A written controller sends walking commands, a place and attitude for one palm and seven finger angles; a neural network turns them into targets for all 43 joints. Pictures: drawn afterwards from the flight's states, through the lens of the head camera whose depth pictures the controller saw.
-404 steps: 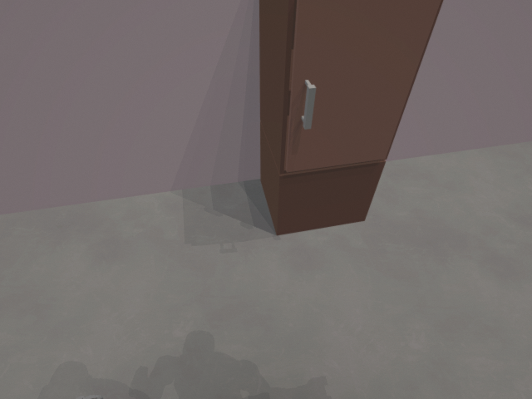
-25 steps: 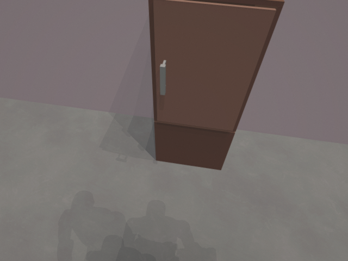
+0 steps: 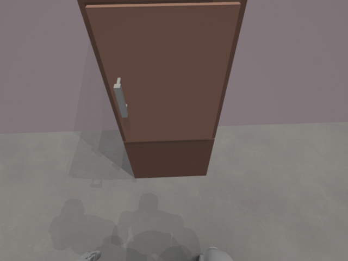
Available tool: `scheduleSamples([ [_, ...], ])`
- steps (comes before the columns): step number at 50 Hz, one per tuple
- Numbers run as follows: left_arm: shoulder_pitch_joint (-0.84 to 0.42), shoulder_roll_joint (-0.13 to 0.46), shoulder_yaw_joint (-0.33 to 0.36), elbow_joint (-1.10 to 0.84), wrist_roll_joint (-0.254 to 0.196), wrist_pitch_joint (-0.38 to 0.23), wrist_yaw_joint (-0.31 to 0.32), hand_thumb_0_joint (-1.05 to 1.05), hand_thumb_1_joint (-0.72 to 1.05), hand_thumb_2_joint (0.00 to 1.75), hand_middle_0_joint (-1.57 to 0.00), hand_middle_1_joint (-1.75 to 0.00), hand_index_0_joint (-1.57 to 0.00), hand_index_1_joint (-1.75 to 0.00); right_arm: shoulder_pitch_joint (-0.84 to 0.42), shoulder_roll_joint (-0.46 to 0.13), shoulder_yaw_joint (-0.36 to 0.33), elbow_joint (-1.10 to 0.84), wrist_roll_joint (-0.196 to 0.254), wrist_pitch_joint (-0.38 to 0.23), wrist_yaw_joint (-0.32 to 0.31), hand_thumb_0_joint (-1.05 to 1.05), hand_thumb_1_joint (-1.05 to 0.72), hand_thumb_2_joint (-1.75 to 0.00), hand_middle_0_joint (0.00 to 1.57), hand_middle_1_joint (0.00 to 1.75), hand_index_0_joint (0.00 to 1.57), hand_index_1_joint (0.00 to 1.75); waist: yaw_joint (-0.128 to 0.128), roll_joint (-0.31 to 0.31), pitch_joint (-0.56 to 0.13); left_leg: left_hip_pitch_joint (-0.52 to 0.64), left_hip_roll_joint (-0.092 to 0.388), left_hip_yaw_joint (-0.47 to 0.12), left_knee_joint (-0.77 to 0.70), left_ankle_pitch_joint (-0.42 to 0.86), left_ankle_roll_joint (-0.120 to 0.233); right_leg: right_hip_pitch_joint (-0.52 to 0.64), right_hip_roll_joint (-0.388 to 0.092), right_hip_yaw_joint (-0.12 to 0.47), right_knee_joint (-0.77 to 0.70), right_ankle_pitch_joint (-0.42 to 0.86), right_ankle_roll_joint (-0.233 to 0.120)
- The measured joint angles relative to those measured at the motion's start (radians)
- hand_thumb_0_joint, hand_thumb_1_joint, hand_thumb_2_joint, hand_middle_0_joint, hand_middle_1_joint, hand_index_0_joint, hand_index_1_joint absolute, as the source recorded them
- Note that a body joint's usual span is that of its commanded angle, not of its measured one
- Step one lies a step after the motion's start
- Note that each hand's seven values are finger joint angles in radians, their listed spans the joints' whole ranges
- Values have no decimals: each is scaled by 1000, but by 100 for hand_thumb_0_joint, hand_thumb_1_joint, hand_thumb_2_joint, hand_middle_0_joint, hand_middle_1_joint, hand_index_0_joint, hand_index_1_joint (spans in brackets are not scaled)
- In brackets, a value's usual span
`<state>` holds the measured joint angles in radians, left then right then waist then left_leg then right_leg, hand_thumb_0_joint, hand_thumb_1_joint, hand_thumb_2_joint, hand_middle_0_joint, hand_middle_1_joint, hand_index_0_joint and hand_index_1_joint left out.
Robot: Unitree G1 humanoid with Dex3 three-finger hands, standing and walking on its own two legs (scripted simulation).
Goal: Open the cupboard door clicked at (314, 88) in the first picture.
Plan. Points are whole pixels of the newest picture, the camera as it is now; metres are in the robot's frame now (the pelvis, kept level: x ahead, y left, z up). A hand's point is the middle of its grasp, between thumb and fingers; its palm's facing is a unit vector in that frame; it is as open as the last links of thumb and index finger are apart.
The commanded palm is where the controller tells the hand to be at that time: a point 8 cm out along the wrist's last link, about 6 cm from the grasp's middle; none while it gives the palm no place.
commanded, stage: take the last steps up to it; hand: left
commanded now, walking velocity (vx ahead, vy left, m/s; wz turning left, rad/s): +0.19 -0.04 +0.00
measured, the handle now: (122, 98) +0.65 +0.19 -0.04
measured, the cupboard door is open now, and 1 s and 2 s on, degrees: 0 0 0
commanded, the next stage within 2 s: come to a stop and stand still in 0.08 s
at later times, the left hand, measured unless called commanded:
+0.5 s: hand out of the picture +0.15 +0.17 -0.18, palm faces +0.07 -0.98 -0.20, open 7.3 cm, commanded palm none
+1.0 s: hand out of the picture +0.11 +0.13 -0.17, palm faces +0.05 -0.98 -0.21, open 7.3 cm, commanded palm none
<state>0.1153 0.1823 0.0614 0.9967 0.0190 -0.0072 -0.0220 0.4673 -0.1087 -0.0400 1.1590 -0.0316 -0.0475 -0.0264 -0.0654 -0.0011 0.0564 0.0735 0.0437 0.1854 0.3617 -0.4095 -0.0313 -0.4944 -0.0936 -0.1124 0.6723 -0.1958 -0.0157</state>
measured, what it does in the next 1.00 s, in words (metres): steps on the spot: right foot, then left foot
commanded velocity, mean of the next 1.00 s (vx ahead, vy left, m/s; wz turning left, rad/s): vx -0.07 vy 0.01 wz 0.00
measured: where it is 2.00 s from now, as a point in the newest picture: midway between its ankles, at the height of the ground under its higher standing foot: outside the picture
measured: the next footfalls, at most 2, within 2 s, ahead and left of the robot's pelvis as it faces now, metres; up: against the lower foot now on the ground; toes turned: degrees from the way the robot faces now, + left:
right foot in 0.04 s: +0.16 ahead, -0.12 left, +0.00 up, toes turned -8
left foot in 0.38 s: +0.22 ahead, +0.10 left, +0.00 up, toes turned +5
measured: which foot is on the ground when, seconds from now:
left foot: down 0.00-0.04, up 0.06-0.36, down 0.38-0.70, up 0.72-0.94, down 0.96-1.00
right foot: up 0.00-0.02, down 0.04-0.42, up 0.44-0.66, down 0.68-1.00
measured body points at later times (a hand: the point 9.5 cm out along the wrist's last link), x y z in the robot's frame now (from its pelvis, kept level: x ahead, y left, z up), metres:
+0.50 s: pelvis +0.12 -0.02 +0.00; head +0.14 -0.01 +0.45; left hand +0.14 +0.22 -0.16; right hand +0.22 -0.24 -0.14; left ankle +0.18 +0.10 -0.73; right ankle +0.10 -0.12 -0.71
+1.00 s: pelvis +0.08 -0.05 +0.01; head +0.10 -0.05 +0.46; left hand +0.11 +0.18 -0.15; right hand +0.10 -0.29 -0.15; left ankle +0.05 +0.08 -0.73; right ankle +0.09 -0.15 -0.73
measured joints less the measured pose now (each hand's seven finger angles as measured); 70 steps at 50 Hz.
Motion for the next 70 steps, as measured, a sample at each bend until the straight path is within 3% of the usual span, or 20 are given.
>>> scheduleSamples([
  [2, -10, 3, -4, -11, 4, -31, 0, 1, 91, 90, -19, -30, -20, -29, 16, 4, -1, 14, 6, 7, 5, 0, -91, -90, 20, 30, 20, 30, 2, 5, 10, -38, 33, -3, 154, -73, -5, 59, 22, -17, -73, 62, -27],
  [6, -6, -18, -15, -6, -5, -58, 15, 0, 91, 90, -19, -30, -20, -29, -40, -12, -7, 9, 22, 37, 9, 1, -91, -90, 20, 30, 20, 30, 15, 23, 33, -312, 32, -127, 762, -96, 39, 93, 49, -40, -21, -34, -53],
  [8, 16, -34, -21, 10, -5, -51, 26, 0, 91, 90, -20, -30, -20, -30, -79, -28, -13, -14, 15, 42, 9, 1, -91, -90, 20, 30, 20, 30, 20, 32, 24, -419, 39, -139, 850, -31, 43, 140, 62, -49, -77, -30, -45],
  [10, 42, -38, -7, 23, -10, -52, 45, -1, 94, 90, -20, -30, -21, -30, -120, -40, -15, -46, 11, 42, 8, 1, -91, -90, 20, 30, 19, 30, 24, 34, 8, -491, 52, -136, 802, 4, 34, 180, 72, -56, -134, -19, -47],
  [13, 71, -22, -11, 44, -1, -45, 52, -1, 95, 90, -20, -30, -21, -30, -184, -50, -11, -86, 11, 38, 3, 0, -91, -90, 20, 30, 19, 30, 40, 28, -10, -525, 56, -123, 609, 31, 14, 224, 79, -55, -188, -14, -49],
  [19, 121, -24, -29, 72, -5, -2, 52, 0, 94, 90, -20, -30, -20, -30, -289, -71, -5, -125, 21, 43, -5, 0, -93, -90, 20, 30, 19, 30, 76, 33, -12, -423, 33, -126, 235, 234, 7, 261, 96, -38, -133, -81, -27],
  [22, 127, -13, -26, 64, -10, 29, 56, 0, 93, 90, -20, -30, -20, -30, -319, -52, -2, -138, 18, 52, -4, 0, -92, -90, 20, 30, 19, 30, 89, -12, -2, -399, 8, -109, 225, 184, 37, 246, 66, -20, -63, -125, -2],
  [24, 125, -8, -25, 53, -13, 40, 57, 0, 92, 90, -20, -30, -20, -30, -338, -42, 4, -150, 15, 57, -6, 0, -92, -90, 20, 30, 19, 30, 98, -26, 8, -394, -2, -99, 206, 188, 45, 209, 61, 11, 42, -231, 12],
  [27, 121, -7, -20, 37, -12, 44, 56, 1, 92, 90, -20, -30, -20, -30, -368, -35, 6, -165, 9, 66, -6, 0, -91, -90, 20, 30, 19, 30, 101, -17, 22, -398, 1, -100, 178, 213, 46, 158, 70, 52, 203, -323, 21],
  [29, 123, -6, -17, 27, -11, 43, 55, 1, 92, 90, -20, -30, -20, -30, -384, -34, 3, -173, 7, 72, -4, 0, -91, -90, 20, 30, 20, 30, 101, -6, 29, -403, 7, -100, 167, 226, 40, 148, 70, 62, 232, -339, 28],
  [32, 128, -5, -16, 16, -9, 39, 53, 1, 92, 90, -20, -30, -20, -30, -394, -38, -6, -180, 8, 76, 0, 0, -91, -90, 20, 30, 20, 30, 95, 12, 30, -414, 18, -101, 166, 238, 26, 183, 61, 59, 129, -291, 32],
  [34, 140, 2, -19, 5, -6, 28, 52, 1, 91, 90, -20, -30, -20, -30, -386, -41, -12, -182, 15, 80, 4, 0, -90, -90, 20, 30, 20, 30, 93, 11, 21, -434, 16, -99, 195, 231, 11, 244, 49, 62, -45, -158, 30],
  [38, 149, -15, -30, 16, 6, 25, 52, 1, 91, 90, -20, -30, -20, -30, -357, -65, -29, -166, 21, 111, 8, 0, -91, -90, 20, 30, 20, 30, 86, 41, 7, -474, -6, -159, 358, 19, 16, 248, 62, 45, -49, -160, -11],
  [42, 155, -30, -38, 27, 8, 24, 49, 1, 91, 90, -20, -30, -20, -30, -323, -78, -32, -137, 23, 113, 8, 0, -91, -90, 20, 30, 20, 30, 78, 35, -10, -461, -26, -171, 494, -22, 19, 256, 68, 46, -108, -118, -23],
  [44, 148, -34, -41, 30, 7, 20, 49, 1, 91, 90, -20, -30, -20, -30, -302, -78, -28, -125, 25, 105, 6, 0, -91, -90, 20, 30, 19, 30, 74, 27, -14, -414, -25, -162, 439, -21, 15, 253, 72, 42, -127, -101, -25],
  [49, 118, -20, -39, 55, -8, 15, 53, 1, 92, 90, -20, -30, -21, -30, -251, -65, -7, -73, 23, 74, -6, 0, -91, -90, 20, 30, 19, 30, 65, 11, -18, -263, -13, -171, 142, 87, 16, 231, 88, 16, -120, -94, -19],
  [54, 99, -7, -42, 90, -16, 17, 52, 1, 93, 90, -20, -30, -20, -30, -217, -33, 19, -21, 20, 62, -11, 0, -91, -90, 20, 30, 19, 30, 79, -20, -16, -228, -18, -162, 90, 134, 12, 279, 88, 24, -204, -37, -16],
  [70, 185, -47, -51, 145, -13, 15, 48, 1, 91, 90, -20, -30, -20, -30, -150, 7, 31, -9, 18, 53, -8, 0, -91, -90, 20, 30, 20, 30, 71, -5, -41, -224, -24, -144, 39, 181, 22, 278, 85, 41, -256, 15, -10],
])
